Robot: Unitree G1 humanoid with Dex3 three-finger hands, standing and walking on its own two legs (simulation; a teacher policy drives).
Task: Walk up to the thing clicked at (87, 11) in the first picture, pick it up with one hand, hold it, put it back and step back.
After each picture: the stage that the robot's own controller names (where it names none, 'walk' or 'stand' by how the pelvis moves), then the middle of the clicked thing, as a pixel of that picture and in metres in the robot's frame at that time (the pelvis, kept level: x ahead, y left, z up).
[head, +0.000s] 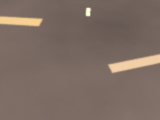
stand; (88, 12) +2.32 -0.06 -0.72
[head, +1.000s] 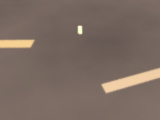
walk; (80, 29) +2.16 +0.21 -0.71
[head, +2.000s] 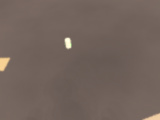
walk; (68, 43) +1.50 +0.34 -0.72
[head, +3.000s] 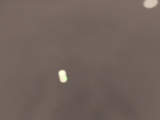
walk; (62, 76) +0.98 +0.29 -0.72
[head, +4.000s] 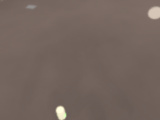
walk; (61, 113) +0.59 +0.25 -0.72
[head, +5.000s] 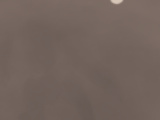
walk; out of the picture +0.35 +0.39 -0.68
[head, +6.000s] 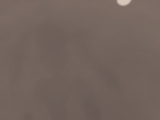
stand; out of the picture +0.36 +0.41 -0.69
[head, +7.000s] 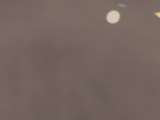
stand; out of the picture +0.34 +0.42 -0.72
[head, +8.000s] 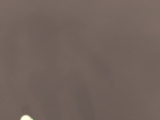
walk; out of the picture +0.36 +0.44 -0.71
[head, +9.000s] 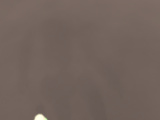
stand; out of the picture +0.40 +0.40 -0.70
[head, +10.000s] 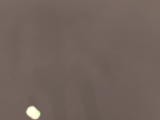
stand; (33, 112) +0.39 +0.38 -0.69
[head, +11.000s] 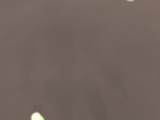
stand; (37, 119) +0.44 +0.41 -0.69
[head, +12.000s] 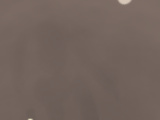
stand; out of the picture +0.39 +0.40 -0.69
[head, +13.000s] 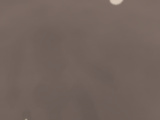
walk; out of the picture +0.39 +0.45 -0.68
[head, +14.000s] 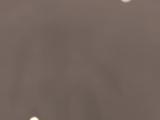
walk; out of the picture +0.38 +0.43 -0.69
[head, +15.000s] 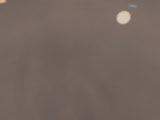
stand; out of the picture +0.36 +0.40 -0.72
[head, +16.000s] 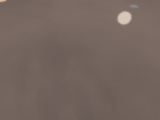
stand; out of the picture +0.35 +0.40 -0.73
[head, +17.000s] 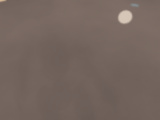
stand; out of the picture +0.34 +0.41 -0.73
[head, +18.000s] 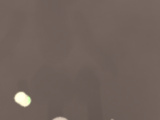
go down; (23, 99) +0.39 +0.39 -0.55
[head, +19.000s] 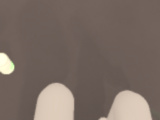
go down; (3, 64) +0.41 +0.41 -0.31
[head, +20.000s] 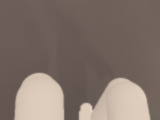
close in; out of the picture +0.39 +0.44 -0.26
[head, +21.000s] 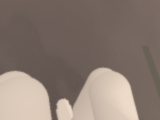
close in; out of the picture +0.37 +0.46 -0.21
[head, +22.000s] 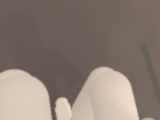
approach; out of the picture +0.37 +0.46 -0.21
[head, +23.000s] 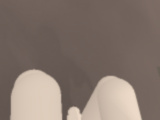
lift; out of the picture +0.37 +0.42 -0.23
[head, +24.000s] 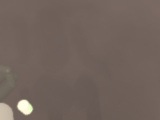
lift; (25, 107) +0.40 +0.37 -0.55
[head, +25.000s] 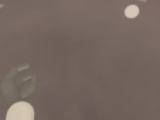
approach; out of the picture +0.38 +0.38 -0.69
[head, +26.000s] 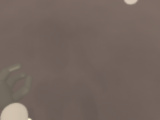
hold; out of the picture +0.38 +0.37 -0.66
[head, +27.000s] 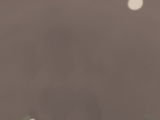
stand; out of the picture +0.41 +0.37 -0.64
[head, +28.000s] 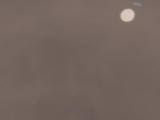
stand; out of the picture +0.37 +0.36 -0.66
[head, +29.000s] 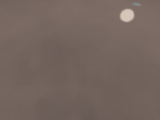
stand; out of the picture +0.38 +0.36 -0.66
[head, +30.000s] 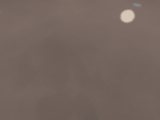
hold; out of the picture +0.38 +0.36 -0.66
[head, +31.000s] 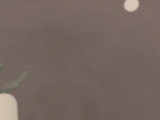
hold; out of the picture +0.37 +0.38 -0.67
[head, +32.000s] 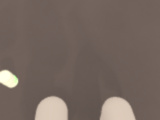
close; (8, 79) +0.42 +0.39 -0.40
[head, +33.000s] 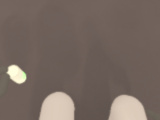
hold; (16, 74) +0.44 +0.39 -0.36
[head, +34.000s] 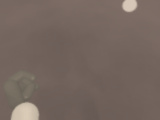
crouch; out of the picture +0.39 +0.37 -0.66
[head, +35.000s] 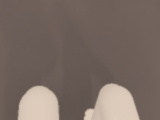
lower; out of the picture +0.43 +0.41 -0.33
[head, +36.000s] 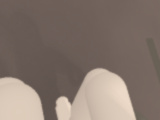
lower; out of the picture +0.39 +0.46 -0.23
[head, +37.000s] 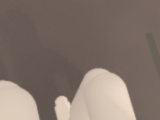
lower; out of the picture +0.39 +0.47 -0.22
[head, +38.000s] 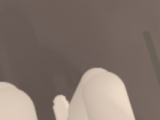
lower; out of the picture +0.39 +0.47 -0.23
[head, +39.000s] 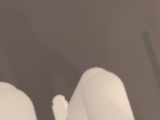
lower; out of the picture +0.39 +0.47 -0.23
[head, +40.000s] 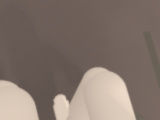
open; out of the picture +0.39 +0.47 -0.23
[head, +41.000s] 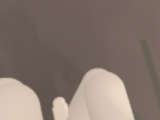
stand; out of the picture +0.38 +0.45 -0.24
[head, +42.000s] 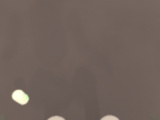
stand; (20, 97) +0.42 +0.38 -0.53
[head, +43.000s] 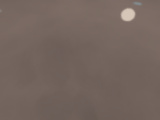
stand; out of the picture +0.39 +0.36 -0.66
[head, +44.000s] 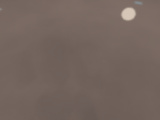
stand; out of the picture +0.40 +0.36 -0.66
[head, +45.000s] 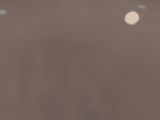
stand; out of the picture +0.40 +0.36 -0.70
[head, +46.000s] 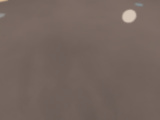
stand; out of the picture +0.39 +0.37 -0.72
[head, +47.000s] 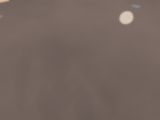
stand; out of the picture +0.37 +0.38 -0.73
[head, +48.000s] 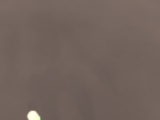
walk; (34, 117) +0.41 +0.34 -0.70
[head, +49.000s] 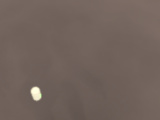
walk; (36, 93) +0.61 +0.34 -0.71
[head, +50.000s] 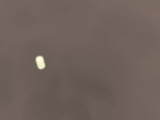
walk; (40, 62) +0.92 +0.40 -0.70
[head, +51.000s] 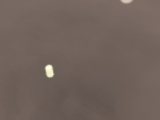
stand; (49, 71) +0.99 +0.35 -0.71
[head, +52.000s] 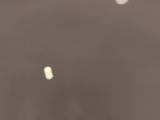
stand; (48, 73) +1.02 +0.38 -0.72
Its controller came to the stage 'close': yes
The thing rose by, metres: 0.01
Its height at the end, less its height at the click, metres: +0.00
